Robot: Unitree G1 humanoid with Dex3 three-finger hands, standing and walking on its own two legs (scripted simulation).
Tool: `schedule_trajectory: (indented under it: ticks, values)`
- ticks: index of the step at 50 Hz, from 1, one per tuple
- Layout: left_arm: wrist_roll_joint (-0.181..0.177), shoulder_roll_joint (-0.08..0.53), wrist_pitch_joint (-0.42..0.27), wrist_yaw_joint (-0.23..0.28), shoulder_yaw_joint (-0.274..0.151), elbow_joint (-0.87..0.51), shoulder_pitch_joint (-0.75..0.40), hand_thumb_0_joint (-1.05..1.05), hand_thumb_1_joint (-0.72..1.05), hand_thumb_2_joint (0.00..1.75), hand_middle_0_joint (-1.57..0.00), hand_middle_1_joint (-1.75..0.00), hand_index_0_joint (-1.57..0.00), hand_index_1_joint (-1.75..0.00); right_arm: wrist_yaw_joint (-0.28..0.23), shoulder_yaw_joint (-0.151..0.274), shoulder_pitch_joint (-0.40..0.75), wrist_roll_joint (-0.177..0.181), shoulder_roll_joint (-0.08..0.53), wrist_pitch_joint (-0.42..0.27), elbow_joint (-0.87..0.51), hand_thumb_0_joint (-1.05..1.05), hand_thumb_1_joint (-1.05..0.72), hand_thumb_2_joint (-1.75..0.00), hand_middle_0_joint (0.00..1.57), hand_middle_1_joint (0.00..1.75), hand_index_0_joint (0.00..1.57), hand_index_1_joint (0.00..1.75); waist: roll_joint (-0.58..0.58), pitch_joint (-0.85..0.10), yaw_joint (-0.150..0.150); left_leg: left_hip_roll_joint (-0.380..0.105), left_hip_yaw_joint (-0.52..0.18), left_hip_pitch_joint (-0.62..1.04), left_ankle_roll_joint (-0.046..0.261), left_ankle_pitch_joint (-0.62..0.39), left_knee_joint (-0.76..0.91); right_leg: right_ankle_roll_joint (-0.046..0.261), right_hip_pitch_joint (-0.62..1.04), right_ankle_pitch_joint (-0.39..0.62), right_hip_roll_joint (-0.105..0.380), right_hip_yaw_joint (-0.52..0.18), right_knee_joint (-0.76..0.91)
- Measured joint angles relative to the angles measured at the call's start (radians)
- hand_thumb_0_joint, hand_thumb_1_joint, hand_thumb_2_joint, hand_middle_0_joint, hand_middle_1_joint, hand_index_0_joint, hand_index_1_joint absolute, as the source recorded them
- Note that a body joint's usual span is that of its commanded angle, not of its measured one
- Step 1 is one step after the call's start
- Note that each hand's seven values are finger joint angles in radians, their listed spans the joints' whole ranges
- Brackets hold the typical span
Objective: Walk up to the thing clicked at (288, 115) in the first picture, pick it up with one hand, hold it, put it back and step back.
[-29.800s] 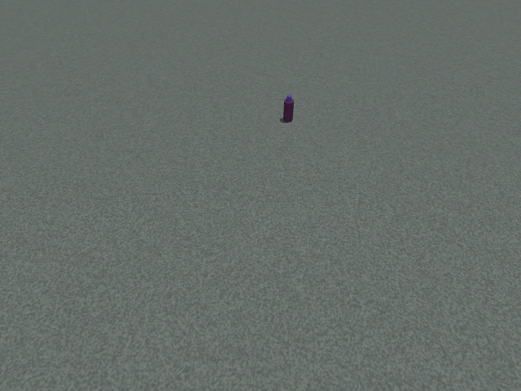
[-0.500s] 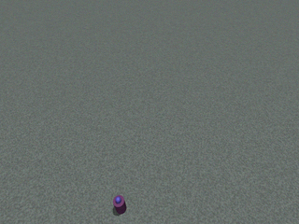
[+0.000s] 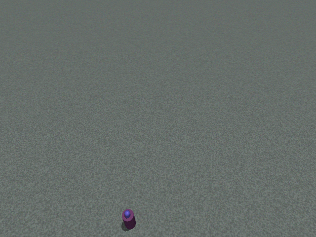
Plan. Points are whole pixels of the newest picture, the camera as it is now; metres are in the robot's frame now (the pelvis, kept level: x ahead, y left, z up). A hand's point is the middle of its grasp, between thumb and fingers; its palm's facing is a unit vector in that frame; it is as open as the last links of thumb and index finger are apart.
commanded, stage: stand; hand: left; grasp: from the side
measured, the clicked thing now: (128, 218) +0.39 +0.19 -0.69
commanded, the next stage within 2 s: step back in 1.32 s
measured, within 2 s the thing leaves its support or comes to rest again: neither
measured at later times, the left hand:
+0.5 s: hand out of the picture +0.05 +0.24 -0.16, palm faces -0.03 -0.94 -0.34, open 7.4 cm
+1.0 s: hand out of the picture +0.11 +0.24 -0.15, palm faces -0.03 -0.94 -0.34, open 7.4 cm
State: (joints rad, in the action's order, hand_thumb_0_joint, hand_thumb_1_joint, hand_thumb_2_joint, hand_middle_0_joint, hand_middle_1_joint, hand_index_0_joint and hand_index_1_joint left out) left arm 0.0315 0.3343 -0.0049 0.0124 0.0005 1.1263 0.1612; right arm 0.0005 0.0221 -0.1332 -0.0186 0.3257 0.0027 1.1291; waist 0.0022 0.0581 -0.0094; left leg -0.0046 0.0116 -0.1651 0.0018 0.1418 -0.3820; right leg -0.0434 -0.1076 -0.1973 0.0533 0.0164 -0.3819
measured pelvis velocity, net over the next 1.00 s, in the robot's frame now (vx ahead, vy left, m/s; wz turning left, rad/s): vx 0.03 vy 0.00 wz -0.01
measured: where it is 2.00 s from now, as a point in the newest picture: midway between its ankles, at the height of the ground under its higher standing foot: outside the picture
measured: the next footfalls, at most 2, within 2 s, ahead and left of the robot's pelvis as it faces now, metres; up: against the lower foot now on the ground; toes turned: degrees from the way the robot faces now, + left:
left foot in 1.80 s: -0.05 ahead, +0.12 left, +0.00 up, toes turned -1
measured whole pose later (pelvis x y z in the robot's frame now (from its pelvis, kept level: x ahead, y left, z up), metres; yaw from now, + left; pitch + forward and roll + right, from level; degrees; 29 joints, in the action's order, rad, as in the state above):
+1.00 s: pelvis +0.03 +0.00 +0.00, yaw -1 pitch -3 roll +0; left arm 0.02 0.33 -0.01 0.00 -0.01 1.14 0.10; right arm 0.00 0.01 -0.10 -0.01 0.34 -0.01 1.15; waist 0.00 0.05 0.00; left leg -0.01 0.02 -0.13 -0.01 0.16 -0.33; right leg -0.04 -0.07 -0.20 0.05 0.01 -0.32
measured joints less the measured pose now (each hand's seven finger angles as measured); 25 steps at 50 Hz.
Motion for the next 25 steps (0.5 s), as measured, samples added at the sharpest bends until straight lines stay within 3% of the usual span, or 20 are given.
schedule_trajectory:
  ticks: [25]
  values:
    - [-0.005, -0.002, -0.004, -0.007, -0.002, 0.029, -0.006, 0.01, 0.91, 0.9, -0.2, -0.3, -0.2, -0.3, 0.006, -0.008, 0.003, 0.005, 0.009, -0.001, 0.021, 0.01, -0.91, -0.9, 0.2, 0.3, 0.2, 0.3, 0.007, 0.003, 0.009, -0.011, -0.002, -0.003, -0.009, 0.002, 0.016, 0.009, -0.001, 0.001, -0.011, 0.002, 0.021]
